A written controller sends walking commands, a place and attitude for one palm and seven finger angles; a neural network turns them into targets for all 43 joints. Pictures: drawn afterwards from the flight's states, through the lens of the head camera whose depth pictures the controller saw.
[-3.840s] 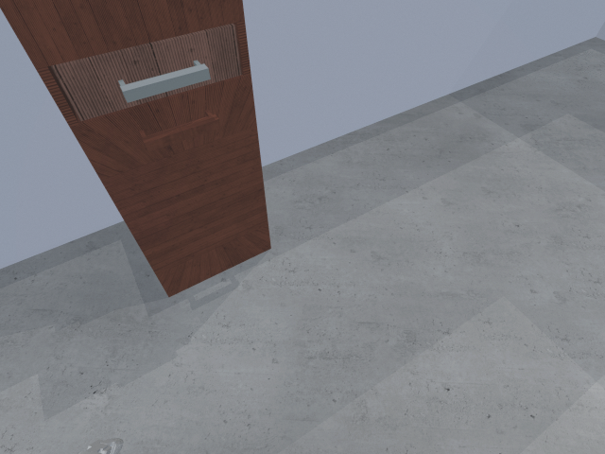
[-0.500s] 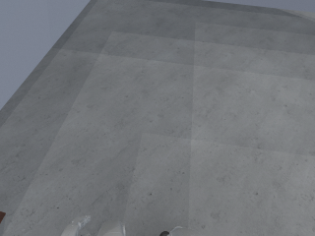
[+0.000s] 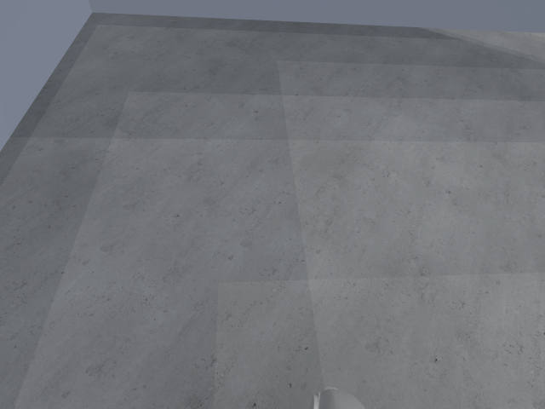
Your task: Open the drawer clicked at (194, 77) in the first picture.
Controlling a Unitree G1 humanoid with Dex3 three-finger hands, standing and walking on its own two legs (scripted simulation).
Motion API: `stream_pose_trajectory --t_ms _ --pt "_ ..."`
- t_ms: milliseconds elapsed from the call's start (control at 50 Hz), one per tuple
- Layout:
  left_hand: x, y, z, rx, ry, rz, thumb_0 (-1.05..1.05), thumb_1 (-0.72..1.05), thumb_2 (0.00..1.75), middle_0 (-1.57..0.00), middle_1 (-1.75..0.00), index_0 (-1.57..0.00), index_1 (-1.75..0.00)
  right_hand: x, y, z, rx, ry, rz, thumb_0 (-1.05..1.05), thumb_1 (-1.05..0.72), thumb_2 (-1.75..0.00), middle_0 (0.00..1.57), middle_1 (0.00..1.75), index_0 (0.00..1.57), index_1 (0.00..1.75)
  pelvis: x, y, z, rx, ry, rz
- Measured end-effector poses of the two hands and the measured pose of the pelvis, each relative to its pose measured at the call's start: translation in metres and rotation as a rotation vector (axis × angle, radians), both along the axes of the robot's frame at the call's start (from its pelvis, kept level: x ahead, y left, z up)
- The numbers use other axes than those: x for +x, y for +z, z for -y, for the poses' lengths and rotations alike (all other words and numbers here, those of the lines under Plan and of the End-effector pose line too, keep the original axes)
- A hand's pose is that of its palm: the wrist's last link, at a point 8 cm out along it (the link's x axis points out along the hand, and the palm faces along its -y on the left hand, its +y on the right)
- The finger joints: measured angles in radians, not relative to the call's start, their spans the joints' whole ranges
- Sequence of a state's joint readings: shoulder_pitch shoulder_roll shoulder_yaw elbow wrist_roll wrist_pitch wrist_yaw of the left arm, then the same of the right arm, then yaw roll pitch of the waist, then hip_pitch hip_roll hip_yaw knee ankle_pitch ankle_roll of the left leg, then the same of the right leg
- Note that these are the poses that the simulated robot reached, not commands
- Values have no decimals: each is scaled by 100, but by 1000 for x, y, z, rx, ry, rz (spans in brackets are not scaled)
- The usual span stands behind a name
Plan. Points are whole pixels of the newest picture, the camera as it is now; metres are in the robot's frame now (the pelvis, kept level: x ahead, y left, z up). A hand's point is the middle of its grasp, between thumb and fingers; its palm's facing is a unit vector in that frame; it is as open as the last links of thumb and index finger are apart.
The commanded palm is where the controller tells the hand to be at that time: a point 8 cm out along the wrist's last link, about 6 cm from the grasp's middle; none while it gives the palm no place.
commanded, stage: turn to face it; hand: left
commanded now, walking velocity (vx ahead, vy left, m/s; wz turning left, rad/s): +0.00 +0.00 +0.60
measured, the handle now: out of the picture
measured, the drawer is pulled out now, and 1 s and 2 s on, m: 0.00 0.00 0.00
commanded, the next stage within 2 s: none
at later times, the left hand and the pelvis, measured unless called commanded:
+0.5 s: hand (168, 402) +0.15 +0.18 -0.20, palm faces +0.19 -0.97 -0.14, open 7.3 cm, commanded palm none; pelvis +0.06 +0.00 -0.03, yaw +10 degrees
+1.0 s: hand out of the picture +0.06 +0.19 -0.16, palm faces +0.47 -0.83 -0.28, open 7.4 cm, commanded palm none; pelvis +0.06 -0.04 -0.01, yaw +27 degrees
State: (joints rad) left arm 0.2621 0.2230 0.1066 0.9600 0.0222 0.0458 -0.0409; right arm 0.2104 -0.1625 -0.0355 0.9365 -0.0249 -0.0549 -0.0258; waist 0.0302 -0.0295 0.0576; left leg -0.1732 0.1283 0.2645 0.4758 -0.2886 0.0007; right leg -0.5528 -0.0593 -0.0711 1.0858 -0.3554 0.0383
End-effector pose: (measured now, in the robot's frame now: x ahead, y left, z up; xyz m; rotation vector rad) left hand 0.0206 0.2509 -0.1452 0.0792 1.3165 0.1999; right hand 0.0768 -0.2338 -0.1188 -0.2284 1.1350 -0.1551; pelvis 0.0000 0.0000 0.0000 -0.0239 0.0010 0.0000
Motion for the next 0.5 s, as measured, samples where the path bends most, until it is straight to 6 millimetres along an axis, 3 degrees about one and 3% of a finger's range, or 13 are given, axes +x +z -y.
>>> stream_pose_trajectory --t_ms 160,220,280,360,500 --pt "121 -3 35 32 -168 129 1 91 90 -19 -30 -20 -30 -59 -29 35 11 -164 -239 0 -92 -90 20 30 20 30 44 -15 20 27 -31 -3" --pt "147 -1 52 34 -176 189 1 91 90 -19 -30 -20 -30 -70 -39 36 35 -181 -330 0 -91 -90 19 30 20 30 55 -19 26 13 1 4" --pt "155 4 61 23 -145 220 0 91 90 -19 -30 -20 -30 -63 -39 30 55 -159 -365 0 -91 -90 19 30 20 30 60 -15 27 20 37 12" --pt "148 4 58 12 -87 215 0 91 90 -20 -30 -20 -30 -34 -36 17 75 -104 -324 0 -91 -90 19 30 20 30 62 -12 23 20 89 17" --pt "112 -24 18 -5 59 182 0 91 90 -20 -30 -21 -30 29 -37 -7 38 30 -179 0 -91 -90 19 30 20 30 61 -28 0 -10 176 14"
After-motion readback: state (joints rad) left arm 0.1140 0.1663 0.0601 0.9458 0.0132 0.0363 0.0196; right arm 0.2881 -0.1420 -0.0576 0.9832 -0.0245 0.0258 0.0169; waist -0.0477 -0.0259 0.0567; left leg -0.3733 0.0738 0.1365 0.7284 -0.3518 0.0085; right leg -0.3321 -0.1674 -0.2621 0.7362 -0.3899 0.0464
